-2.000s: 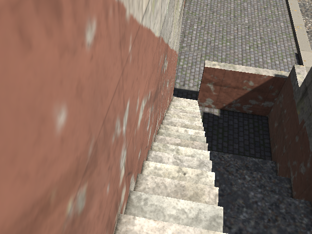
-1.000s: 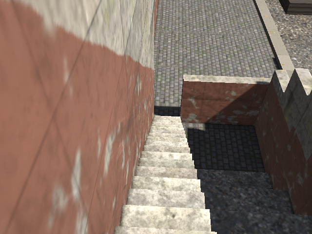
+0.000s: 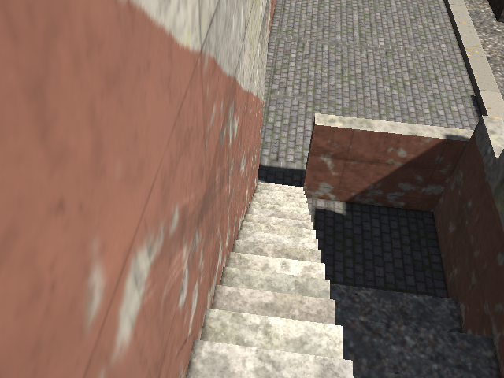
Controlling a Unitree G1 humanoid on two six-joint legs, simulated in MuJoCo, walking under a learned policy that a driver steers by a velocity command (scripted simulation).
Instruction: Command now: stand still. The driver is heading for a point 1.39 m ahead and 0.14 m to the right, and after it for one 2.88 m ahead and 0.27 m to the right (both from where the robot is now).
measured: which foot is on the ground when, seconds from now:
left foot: down 0.00-1.00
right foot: down 0.00-1.00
